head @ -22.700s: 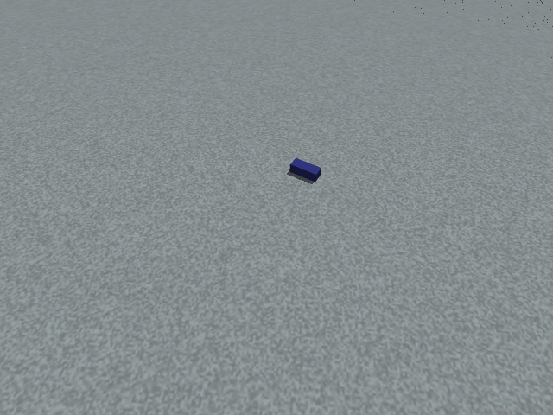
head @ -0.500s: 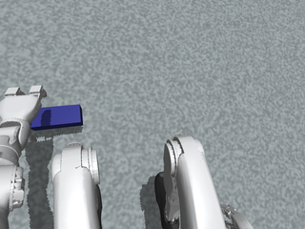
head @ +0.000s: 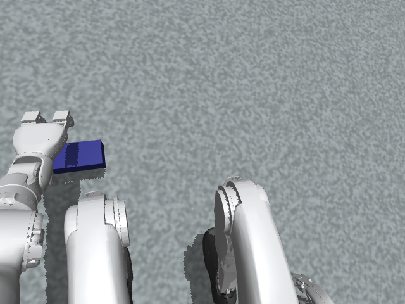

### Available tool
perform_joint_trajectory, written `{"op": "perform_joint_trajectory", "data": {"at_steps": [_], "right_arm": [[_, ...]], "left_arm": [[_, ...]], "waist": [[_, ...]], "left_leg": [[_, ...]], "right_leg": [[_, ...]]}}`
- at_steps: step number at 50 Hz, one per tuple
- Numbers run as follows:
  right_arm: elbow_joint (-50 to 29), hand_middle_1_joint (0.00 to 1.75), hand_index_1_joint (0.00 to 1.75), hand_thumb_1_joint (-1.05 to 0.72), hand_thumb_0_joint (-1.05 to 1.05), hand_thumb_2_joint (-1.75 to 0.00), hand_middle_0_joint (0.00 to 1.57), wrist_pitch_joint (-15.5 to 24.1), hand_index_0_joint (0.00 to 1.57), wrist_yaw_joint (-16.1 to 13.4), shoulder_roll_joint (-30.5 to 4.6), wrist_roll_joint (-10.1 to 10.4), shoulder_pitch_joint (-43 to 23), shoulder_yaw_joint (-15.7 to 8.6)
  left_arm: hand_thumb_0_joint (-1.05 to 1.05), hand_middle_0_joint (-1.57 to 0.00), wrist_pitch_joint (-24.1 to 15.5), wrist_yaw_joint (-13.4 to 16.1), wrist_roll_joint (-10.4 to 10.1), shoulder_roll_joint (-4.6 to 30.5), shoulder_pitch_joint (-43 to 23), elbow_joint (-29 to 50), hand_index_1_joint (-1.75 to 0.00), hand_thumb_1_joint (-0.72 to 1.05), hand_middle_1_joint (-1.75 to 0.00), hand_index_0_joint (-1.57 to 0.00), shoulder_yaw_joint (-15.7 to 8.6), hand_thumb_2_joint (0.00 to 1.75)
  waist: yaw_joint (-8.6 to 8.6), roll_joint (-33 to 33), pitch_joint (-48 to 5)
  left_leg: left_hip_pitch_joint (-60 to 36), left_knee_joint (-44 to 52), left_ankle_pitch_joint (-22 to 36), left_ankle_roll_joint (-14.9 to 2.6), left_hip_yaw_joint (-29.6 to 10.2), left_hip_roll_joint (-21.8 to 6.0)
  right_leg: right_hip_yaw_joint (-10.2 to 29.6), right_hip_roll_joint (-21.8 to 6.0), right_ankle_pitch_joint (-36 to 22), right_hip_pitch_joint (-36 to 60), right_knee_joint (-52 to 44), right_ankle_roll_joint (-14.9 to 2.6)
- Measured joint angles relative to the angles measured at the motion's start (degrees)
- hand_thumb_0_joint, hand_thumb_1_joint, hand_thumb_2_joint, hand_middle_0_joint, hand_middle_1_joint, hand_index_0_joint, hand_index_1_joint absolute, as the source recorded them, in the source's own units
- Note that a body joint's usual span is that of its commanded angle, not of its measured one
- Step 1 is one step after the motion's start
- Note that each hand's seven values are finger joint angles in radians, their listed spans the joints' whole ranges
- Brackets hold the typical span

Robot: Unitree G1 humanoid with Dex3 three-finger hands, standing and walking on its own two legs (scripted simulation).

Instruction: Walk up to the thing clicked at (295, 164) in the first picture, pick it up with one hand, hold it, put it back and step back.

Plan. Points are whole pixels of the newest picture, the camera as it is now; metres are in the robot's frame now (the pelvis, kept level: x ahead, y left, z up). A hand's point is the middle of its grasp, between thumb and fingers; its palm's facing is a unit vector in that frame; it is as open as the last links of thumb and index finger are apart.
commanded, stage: approach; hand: left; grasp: from above
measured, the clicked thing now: (70, 157) +0.44 +0.27 -0.29
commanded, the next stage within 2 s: close in in 0.12 s
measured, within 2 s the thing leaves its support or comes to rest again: neither
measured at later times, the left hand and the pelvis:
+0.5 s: hand (55, 158) +0.42 +0.27 -0.21, palm faces -0.51 -0.10 -0.85, open 14.1 cm; pelvis +0.00 +0.00 -0.01, yaw -1 degrees
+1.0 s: hand (66, 157) +0.43 +0.26 -0.25, palm faces -0.46 -0.11 -0.88, open 14.2 cm; pelvis +0.01 +0.01 -0.03, yaw -4 degrees
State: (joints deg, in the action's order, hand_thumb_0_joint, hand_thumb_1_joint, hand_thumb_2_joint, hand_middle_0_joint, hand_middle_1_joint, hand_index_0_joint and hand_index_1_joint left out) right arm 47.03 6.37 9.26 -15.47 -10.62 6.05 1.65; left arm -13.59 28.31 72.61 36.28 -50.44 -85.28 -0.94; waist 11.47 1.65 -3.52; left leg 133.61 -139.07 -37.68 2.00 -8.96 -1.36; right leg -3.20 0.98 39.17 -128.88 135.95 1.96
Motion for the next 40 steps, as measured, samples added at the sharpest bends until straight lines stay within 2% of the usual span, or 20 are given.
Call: {"op": "perform_joint_trajectory", "data": {"at_steps": [3,8,11,15,18,21,25,27,32,36,40], "right_arm": [[-0.14,0.30,0.30,-0.91,0.00,-0.90,0.20,0.45,0.20,0.30,-0.07,-0.34,-0.17,0.71],[-1.03,0.30,0.30,-0.91,0.00,-0.90,0.20,0.66,0.20,1.09,-0.48,-1.04,-0.04,1.64],[-1.41,0.30,0.30,-0.91,0.00,-0.90,0.20,0.40,0.20,1.53,-0.81,-1.19,0.42,2.04],[-1.38,0.30,0.30,-0.91,0.00,-0.90,0.20,-0.19,0.20,2.04,-0.98,-1.23,1.16,2.23],[-1.12,0.30,0.30,-0.91,0.00,-0.90,0.20,-0.20,0.20,2.19,-0.91,-1.35,1.52,2.22],[-1.12,0.30,0.30,-0.91,0.00,-0.90,0.20,0.22,0.20,2.12,-0.77,-1.45,1.76,2.03],[-0.66,0.30,0.30,-0.91,0.00,-0.90,0.20,0.79,0.20,2.11,-0.67,-1.72,2.06,1.79],[-0.43,0.30,0.30,-0.91,0.00,-0.90,0.20,1.12,0.20,2.18,-0.72,-1.82,2.03,1.95],[-0.42,0.30,0.30,-0.91,0.00,-0.90,0.20,1.84,0.20,2.86,-0.86,-2.77,0.94,3.04],[-0.63,0.30,0.30,-0.91,0.00,-0.90,0.20,2.71,0.20,3.71,-0.96,-4.33,-0.75,4.02],[-0.09,0.30,0.30,-0.90,0.00,-0.90,0.20,3.63,0.20,4.81,-1.15,-6.00,-2.19,4.65]], "left_arm": [[0.00,-0.10,0.56,1.19,0.74,-0.96,-2.15,-2.01,-1.03,-0.52,-1.02,-0.10,0.06,1.02],[0.00,-0.10,2.60,3.97,2.02,-1.43,-4.41,-5.22,-1.04,-0.52,-1.03,-0.10,-3.03,1.03],[0.00,-0.10,4.01,4.70,1.78,-1.30,-4.28,-5.39,-1.04,-0.52,-1.03,-0.10,-5.20,1.04],[0.00,-0.10,5.22,4.07,0.61,-0.53,-2.81,-4.62,-1.04,-0.52,-1.03,-0.10,-7.08,1.05],[0.00,-0.09,5.25,2.39,-1.10,0.60,-2.18,-5.17,-1.03,-0.52,-1.02,-0.09,-6.46,1.04],[0.00,-0.09,3.86,0.60,-1.93,2.08,-1.29,-4.82,-1.02,-0.53,-1.01,-0.09,-7.17,1.03],[0.00,-0.09,1.54,-0.91,-2.64,3.17,-0.70,-4.51,-1.02,-0.53,-1.01,-0.09,-4.27,1.02],[0.00,-0.09,-0.12,-0.88,-2.10,3.16,-0.29,-3.52,-1.02,-0.53,-1.01,-0.09,-3.43,1.02],[0.00,-0.09,-2.61,3.16,1.15,3.16,-0.28,-5.45,-1.02,-0.53,-1.01,-0.09,-3.10,1.02],[0.00,-0.09,-2.72,7.45,4.02,4.09,-1.07,-8.73,-1.01,-0.53,-1.00,-0.08,-5.47,1.03],[0.00,-0.09,-0.74,11.02,4.26,4.63,-2.03,-11.82,-1.00,-0.52,-0.98,-0.08,-4.91,1.03]], "waist": [[1.18,0.05,0.25],[3.48,-0.46,0.97],[4.19,-1.00,1.38],[4.13,-1.46,1.85],[3.75,-1.49,2.33],[3.32,-1.24,3.04],[2.61,-0.40,3.61],[2.24,-0.04,3.87],[2.80,1.08,3.93],[4.20,1.95,4.46],[5.33,2.36,4.87]], "left_leg": [[0.13,-0.24,-0.12,0.12,-0.33,-0.09],[0.54,-0.91,-0.37,0.14,-0.87,-0.39],[0.84,-1.19,-0.54,0.09,-1.04,-0.65],[0.79,-1.47,-0.80,-0.06,-0.98,-0.96],[0.83,-1.74,-0.77,-0.29,-0.83,-0.92],[0.99,-2.17,-0.58,-0.21,-0.94,-0.65],[1.22,-2.84,-0.50,0.06,-1.14,-0.20],[1.27,-3.21,-0.59,0.19,-1.47,0.04],[1.07,-4.15,-1.24,0.22,-2.07,0.22],[1.13,-5.03,-1.52,0.26,-2.74,0.18],[1.73,-5.88,-1.57,0.24,-3.29,0.11]], "right_leg": [[-0.26,0.15,-0.10,-0.18,0.07,-0.03],[-0.67,0.59,-0.39,-0.75,0.33,0.01],[-0.76,0.90,-0.57,-1.21,0.43,0.11],[-0.66,1.21,-0.65,-1.48,0.68,0.23],[-0.51,1.22,-0.65,-1.56,1.03,0.31],[-0.55,1.08,-0.62,-1.51,1.44,0.34],[-0.65,0.80,-0.31,-1.32,2.07,0.33],[-0.91,0.68,-0.07,-1.04,2.24,0.35],[-1.37,0.69,0.56,-0.40,2.71,0.43],[-1.85,0.95,0.52,-0.30,3.10,0.59],[-2.21,1.26,0.26,-0.83,3.51,0.75]]}}
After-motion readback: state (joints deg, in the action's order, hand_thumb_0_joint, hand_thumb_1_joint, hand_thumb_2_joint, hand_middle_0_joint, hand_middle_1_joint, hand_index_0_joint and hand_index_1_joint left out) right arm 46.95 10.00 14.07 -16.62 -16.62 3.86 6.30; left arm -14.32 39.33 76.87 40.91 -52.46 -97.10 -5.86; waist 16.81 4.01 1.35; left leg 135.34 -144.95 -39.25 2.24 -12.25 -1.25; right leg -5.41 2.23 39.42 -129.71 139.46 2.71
